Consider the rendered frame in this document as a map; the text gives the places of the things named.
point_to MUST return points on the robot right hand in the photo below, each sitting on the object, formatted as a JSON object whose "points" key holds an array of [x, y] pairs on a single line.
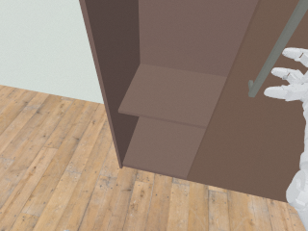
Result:
{"points": [[294, 91]]}

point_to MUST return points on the wardrobe door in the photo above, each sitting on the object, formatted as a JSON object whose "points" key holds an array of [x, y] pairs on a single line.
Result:
{"points": [[253, 144]]}

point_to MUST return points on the handle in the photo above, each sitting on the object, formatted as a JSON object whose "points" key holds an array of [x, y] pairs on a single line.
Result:
{"points": [[299, 11]]}

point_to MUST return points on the robot right upper arm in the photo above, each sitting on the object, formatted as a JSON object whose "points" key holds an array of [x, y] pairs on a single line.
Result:
{"points": [[297, 195]]}

